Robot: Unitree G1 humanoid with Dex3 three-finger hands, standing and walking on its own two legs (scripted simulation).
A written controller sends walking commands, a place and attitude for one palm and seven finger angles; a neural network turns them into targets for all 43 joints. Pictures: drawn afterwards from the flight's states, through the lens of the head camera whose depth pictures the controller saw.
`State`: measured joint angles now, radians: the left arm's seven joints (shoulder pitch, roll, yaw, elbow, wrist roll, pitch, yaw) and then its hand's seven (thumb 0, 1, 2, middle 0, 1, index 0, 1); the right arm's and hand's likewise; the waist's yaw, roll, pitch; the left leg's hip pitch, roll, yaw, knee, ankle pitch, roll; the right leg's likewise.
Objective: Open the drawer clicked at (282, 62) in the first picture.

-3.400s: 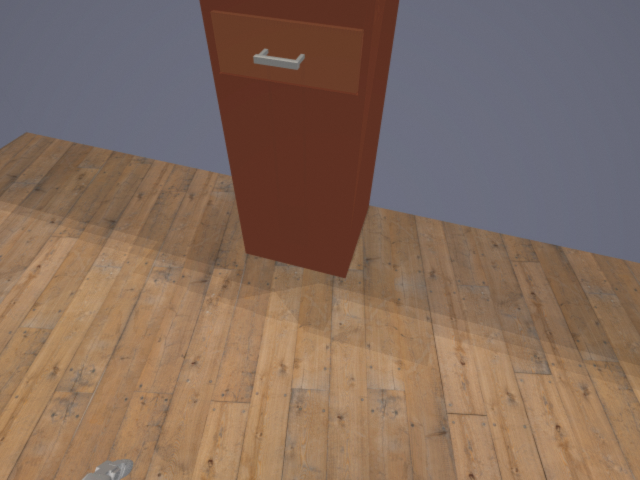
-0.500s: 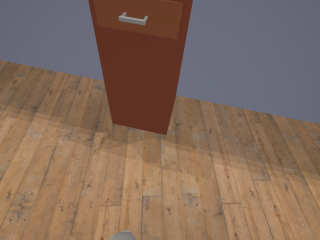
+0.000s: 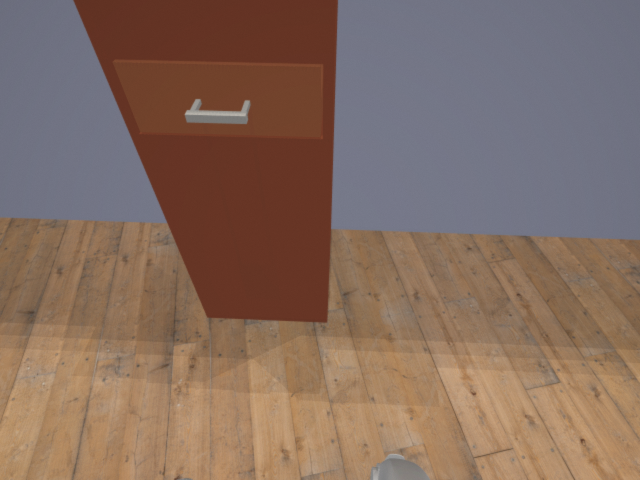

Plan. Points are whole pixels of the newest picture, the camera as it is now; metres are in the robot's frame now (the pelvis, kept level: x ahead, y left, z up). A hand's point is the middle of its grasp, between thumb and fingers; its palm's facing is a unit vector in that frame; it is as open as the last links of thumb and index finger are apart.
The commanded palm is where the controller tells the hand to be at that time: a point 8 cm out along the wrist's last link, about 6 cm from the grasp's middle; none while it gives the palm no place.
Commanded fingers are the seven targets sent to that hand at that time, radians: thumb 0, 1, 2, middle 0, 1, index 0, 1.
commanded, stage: take the last steps up to it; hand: left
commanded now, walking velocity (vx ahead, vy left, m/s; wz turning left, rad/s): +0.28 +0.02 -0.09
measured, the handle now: (219, 111) +0.74 +0.21 +0.09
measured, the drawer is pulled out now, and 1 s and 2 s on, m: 0.00 0.00 0.00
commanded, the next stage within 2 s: come to a stop and stand still in 0.22 s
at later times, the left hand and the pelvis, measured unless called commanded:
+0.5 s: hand (206, 466) +0.18 +0.18 -0.18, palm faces +0.04 -0.98 -0.18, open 7.3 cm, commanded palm none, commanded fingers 0.00 0.90 0.90 -0.20 -0.30 -0.20 -0.30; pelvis +0.19 +0.01 -0.01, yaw -2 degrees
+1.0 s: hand (220, 458) +0.19 +0.15 -0.15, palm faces -0.01 -0.97 -0.26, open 7.4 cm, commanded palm none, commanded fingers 0.00 0.90 0.90 -0.20 -0.30 -0.20 -0.30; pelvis +0.15 -0.03 +0.01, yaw -4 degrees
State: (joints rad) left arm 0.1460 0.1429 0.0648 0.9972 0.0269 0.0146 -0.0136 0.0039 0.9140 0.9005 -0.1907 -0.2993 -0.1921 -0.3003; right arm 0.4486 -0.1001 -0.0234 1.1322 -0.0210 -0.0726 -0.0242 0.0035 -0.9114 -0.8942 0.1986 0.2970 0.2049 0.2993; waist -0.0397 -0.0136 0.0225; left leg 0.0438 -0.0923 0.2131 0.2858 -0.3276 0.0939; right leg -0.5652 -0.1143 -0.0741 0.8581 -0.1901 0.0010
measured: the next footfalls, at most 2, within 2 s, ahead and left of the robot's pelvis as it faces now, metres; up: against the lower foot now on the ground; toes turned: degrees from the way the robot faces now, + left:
right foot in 0.14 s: +0.19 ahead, -0.11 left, +0.00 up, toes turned -9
left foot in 0.48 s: +0.31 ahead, +0.14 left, +0.00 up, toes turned +3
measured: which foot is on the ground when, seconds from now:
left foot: down 0.00-0.16, up 0.18-0.46, down 0.48-0.86, up 0.88-1.00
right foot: up 0.00-0.12, down 0.14-0.52, up 0.54-0.84, down 0.86-1.00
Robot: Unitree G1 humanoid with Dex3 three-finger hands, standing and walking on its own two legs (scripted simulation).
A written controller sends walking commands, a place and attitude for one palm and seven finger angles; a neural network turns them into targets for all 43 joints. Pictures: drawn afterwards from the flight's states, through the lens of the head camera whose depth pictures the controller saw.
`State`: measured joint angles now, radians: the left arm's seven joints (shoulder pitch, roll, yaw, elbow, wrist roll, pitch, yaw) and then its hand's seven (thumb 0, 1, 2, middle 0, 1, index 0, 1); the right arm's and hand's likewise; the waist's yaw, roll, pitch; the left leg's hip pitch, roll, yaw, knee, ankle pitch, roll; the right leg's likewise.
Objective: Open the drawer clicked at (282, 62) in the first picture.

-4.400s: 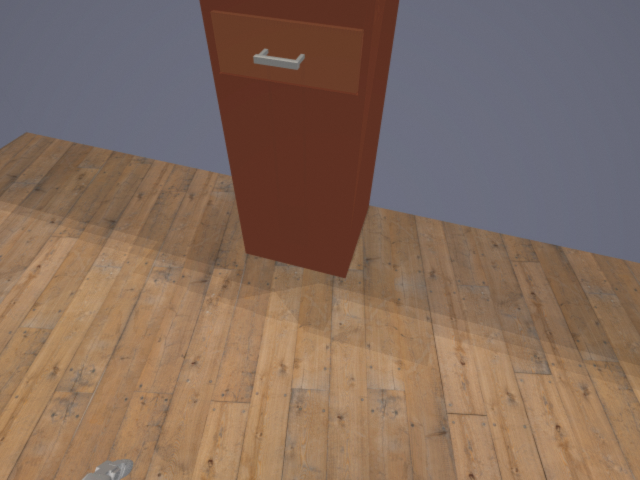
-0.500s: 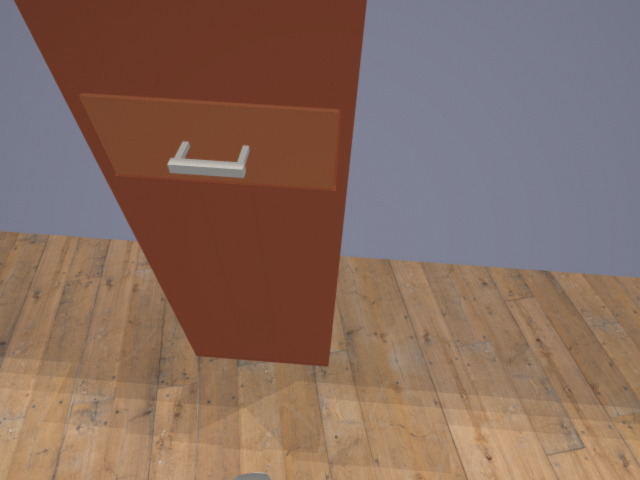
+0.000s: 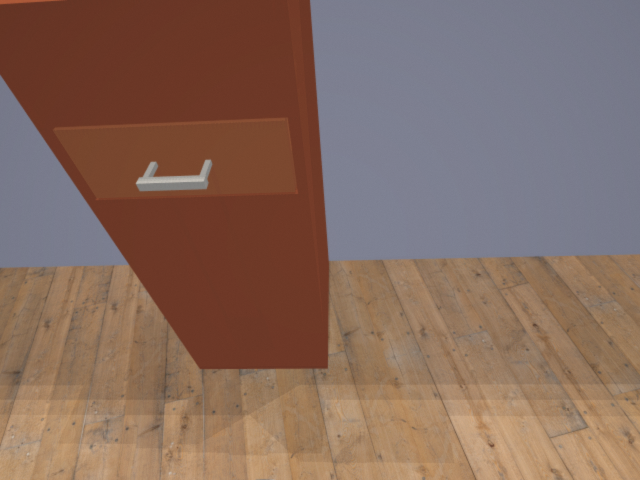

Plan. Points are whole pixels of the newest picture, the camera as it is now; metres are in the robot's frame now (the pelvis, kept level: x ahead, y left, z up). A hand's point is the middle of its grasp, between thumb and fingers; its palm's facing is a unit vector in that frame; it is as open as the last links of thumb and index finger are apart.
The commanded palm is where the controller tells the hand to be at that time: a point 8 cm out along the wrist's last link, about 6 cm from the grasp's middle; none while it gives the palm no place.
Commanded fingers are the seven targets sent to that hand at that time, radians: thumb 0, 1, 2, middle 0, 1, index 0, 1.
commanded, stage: come to a stop and stand still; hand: left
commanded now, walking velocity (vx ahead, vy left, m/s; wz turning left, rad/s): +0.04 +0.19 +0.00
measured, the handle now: (176, 175) +0.56 +0.29 +0.08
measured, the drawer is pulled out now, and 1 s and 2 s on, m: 0.00 0.00 0.00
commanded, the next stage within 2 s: look again from close up in 0.74 s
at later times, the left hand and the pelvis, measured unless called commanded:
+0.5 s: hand out of the picture -0.03 +0.22 -0.18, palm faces +0.11 -0.98 -0.18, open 7.4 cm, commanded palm none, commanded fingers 0.00 0.90 0.90 -0.20 -0.30 -0.20 -0.30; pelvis -0.02 +0.04 +0.00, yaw +2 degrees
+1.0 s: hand out of the picture -0.03 +0.22 -0.18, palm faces +0.04 -0.98 -0.20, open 7.4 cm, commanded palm none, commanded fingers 0.00 0.90 0.90 -0.20 -0.30 -0.20 -0.30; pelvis -0.02 +0.05 +0.00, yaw +2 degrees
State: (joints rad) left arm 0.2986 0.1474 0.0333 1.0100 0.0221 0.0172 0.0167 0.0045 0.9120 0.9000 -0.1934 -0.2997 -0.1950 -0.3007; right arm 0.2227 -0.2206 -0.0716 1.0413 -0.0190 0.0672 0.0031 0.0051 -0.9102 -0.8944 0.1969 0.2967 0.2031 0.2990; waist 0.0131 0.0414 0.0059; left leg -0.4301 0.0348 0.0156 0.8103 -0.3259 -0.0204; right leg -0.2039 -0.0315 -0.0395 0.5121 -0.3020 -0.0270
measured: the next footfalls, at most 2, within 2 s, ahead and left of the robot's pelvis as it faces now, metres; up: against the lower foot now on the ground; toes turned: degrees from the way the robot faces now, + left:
left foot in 0.30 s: +0.00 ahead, +0.15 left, +0.00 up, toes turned +6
right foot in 1.96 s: +0.08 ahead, -0.04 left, +0.00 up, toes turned +1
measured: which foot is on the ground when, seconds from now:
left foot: up 0.00-0.28, down 0.30-1.00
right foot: down 0.00-1.00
